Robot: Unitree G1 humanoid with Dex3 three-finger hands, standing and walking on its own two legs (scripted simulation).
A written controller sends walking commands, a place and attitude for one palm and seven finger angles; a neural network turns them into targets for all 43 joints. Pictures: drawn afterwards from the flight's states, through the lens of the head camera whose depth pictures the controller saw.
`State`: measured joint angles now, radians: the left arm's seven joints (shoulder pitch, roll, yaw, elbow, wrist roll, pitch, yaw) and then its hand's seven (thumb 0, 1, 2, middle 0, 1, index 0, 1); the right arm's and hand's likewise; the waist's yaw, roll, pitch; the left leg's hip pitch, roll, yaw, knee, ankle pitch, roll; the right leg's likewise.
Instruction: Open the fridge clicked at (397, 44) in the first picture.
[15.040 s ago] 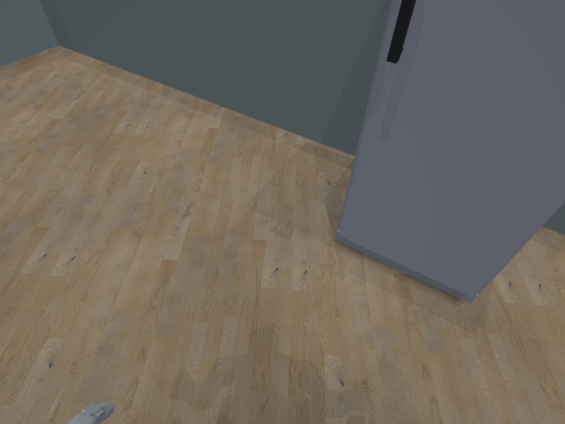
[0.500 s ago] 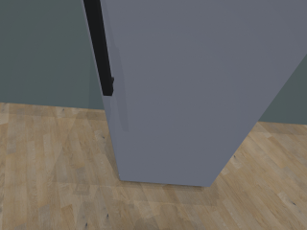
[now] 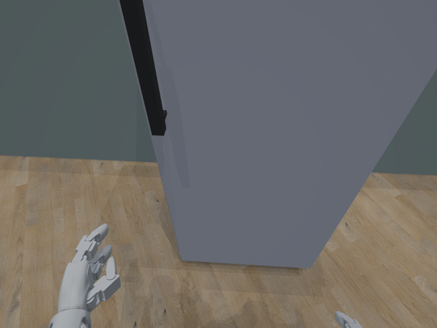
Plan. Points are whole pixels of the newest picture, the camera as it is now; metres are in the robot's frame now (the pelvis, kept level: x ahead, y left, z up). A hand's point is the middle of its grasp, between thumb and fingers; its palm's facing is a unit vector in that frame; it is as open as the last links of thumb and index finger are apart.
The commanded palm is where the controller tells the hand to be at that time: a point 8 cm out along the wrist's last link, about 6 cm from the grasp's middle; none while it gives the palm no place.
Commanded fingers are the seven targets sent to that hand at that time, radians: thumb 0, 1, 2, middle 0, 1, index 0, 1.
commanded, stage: raise the hand to about handle height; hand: left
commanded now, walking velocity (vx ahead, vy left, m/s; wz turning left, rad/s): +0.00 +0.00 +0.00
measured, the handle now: (148, 60) +0.49 +0.15 +0.26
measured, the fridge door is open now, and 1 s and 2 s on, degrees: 0 0 0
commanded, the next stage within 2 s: move the hooked fingers beside the handle in 1.92 s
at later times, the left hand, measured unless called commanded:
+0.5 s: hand (102, 270) +0.19 +0.19 +0.08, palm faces -0.03 -0.99 -0.13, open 10.2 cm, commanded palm +0.16 +0.26 +0.08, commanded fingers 0.00 0.08 0.55 -0.26 -0.82 -0.26 -0.82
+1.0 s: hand (52, 208) +0.24 +0.25 +0.17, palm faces +0.04 -0.99 -0.13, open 13.1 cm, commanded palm +0.21 +0.29 +0.18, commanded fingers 0.00 -0.50 0.30 -0.30 -1.20 -0.30 -1.20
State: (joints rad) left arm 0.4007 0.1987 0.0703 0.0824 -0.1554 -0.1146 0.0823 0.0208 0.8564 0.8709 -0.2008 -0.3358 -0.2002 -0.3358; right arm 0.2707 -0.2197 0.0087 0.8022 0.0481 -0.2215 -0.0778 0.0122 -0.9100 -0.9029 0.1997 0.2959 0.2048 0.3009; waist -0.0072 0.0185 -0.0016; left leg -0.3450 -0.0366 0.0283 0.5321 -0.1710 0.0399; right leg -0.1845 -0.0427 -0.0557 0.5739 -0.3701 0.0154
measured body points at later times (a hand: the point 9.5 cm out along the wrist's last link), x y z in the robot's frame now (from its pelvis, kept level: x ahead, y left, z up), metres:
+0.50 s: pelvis -0.02 -0.03 -0.03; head -0.01 -0.02 +0.42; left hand +0.19 +0.24 +0.09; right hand +0.17 -0.25 -0.10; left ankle +0.07 +0.09 -0.73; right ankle -0.04 -0.12 -0.73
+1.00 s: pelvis +0.00 +0.00 +0.00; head -0.01 +0.00 +0.45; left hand +0.23 +0.30 +0.18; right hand +0.20 -0.24 -0.05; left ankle +0.07 +0.09 -0.73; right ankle -0.04 -0.12 -0.73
